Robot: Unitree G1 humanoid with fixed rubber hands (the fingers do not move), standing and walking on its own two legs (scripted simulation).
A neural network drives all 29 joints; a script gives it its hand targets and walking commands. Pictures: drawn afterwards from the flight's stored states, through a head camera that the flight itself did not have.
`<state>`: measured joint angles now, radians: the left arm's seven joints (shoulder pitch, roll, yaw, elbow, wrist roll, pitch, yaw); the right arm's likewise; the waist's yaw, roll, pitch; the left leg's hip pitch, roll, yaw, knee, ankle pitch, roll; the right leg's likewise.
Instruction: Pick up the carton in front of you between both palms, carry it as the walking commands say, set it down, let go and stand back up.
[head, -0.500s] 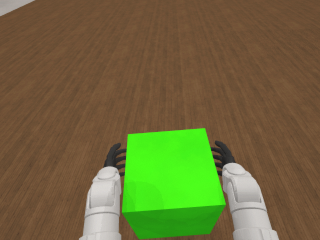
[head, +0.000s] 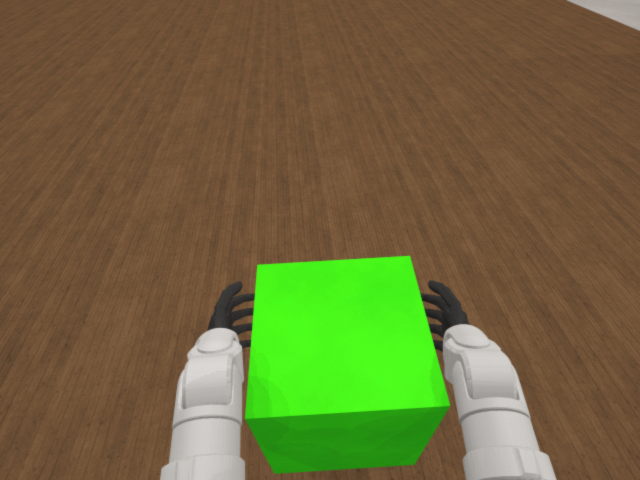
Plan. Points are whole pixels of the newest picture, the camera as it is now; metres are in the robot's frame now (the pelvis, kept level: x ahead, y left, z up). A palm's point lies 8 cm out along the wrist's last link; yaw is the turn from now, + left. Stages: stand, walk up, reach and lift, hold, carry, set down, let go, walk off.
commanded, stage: hold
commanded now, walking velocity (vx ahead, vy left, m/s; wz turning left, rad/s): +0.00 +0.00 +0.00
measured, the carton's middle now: (339, 369) +0.29 +0.00 -0.04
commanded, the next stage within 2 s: set down in 0.40 s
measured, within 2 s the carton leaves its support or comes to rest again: neither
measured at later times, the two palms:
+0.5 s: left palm (202, 331) +0.30 +0.18 +0.05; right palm (434, 330) +0.29 -0.12 +0.05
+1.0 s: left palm (229, 377) +0.33 +0.17 -0.13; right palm (407, 364) +0.34 -0.12 -0.13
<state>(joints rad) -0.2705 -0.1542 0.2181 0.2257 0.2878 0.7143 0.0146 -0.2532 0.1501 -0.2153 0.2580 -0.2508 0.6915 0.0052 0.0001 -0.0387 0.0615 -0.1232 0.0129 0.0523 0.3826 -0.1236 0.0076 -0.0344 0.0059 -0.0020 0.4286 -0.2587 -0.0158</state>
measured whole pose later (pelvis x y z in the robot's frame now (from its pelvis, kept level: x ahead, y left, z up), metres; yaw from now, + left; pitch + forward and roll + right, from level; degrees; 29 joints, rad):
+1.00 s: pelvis -0.03 +0.00 -0.06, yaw +0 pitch +18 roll +0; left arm -0.56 -0.14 0.43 0.52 0.31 0.19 0.00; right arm -0.55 0.16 -0.41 0.57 -0.31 0.17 -0.01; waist 0.04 -0.04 0.10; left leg -0.94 0.02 0.03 0.84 -0.22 0.01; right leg -0.85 0.03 0.00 0.91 -0.38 -0.01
